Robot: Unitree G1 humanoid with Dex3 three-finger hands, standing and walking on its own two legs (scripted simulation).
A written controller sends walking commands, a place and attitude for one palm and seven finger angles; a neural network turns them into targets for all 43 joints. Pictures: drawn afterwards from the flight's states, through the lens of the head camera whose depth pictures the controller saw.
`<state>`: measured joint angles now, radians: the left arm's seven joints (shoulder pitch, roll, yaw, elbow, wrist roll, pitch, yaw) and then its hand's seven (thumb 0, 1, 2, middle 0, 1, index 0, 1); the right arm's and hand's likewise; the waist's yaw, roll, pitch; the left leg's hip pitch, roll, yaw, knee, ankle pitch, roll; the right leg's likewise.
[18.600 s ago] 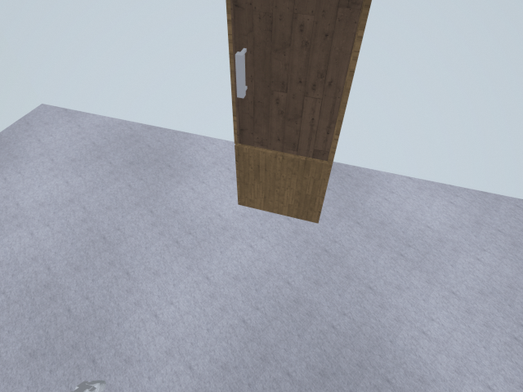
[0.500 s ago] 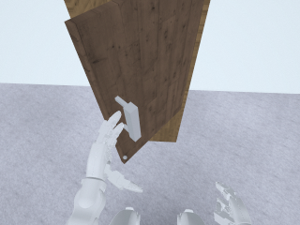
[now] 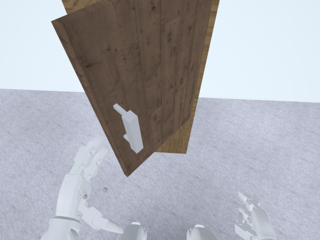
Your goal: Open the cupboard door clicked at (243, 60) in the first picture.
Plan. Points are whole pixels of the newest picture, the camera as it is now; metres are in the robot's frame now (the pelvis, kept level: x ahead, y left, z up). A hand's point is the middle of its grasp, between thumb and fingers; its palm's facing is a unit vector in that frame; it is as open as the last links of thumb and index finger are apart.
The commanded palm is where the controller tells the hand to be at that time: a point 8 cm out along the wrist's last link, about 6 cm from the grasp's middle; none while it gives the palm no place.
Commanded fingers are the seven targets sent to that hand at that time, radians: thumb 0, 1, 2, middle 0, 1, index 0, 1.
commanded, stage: slide the hand sideways off the handle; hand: left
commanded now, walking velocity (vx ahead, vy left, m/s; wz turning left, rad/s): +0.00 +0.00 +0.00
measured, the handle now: (128, 129) +0.37 +0.11 +0.06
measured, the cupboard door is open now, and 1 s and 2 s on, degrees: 50 50 50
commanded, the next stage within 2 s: draw the hand back to the body in 0.04 s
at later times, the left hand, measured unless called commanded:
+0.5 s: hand (74, 184) +0.22 +0.18 +0.10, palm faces -0.01 -1.00 -0.06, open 16.3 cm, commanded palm +0.19 +0.24 +0.12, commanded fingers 0.00 -0.50 0.30 -0.15 -0.30 -0.15 -0.30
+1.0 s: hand (14, 167) +0.22 +0.25 +0.18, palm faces +0.28 -0.87 -0.39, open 13.2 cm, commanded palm +0.18 +0.29 +0.20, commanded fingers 0.00 0.34 0.66 -0.18 -0.30 -0.18 -0.30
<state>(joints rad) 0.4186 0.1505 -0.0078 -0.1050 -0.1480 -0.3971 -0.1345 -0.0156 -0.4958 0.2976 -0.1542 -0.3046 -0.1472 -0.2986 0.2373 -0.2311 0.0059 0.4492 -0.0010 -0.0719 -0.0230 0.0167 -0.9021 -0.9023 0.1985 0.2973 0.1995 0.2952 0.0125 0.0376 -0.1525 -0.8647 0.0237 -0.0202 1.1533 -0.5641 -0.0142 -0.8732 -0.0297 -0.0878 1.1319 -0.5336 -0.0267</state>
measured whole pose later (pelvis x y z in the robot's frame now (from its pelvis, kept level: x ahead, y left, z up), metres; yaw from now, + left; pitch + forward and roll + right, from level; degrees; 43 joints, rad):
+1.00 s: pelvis +0.03 +0.03 +0.07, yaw -1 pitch +2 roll -1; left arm 0.56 0.31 0.16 -0.40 -0.03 -0.01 0.12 -0.01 0.01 0.52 -0.18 -0.31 -0.17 -0.30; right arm 0.27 -0.22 0.07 0.53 0.01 -0.11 -0.11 0.02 -0.90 -0.90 0.20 0.30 0.20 0.30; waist 0.05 0.07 -0.07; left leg -0.30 0.00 0.02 0.67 -0.40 0.03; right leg -0.31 -0.03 -0.06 0.62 -0.35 0.02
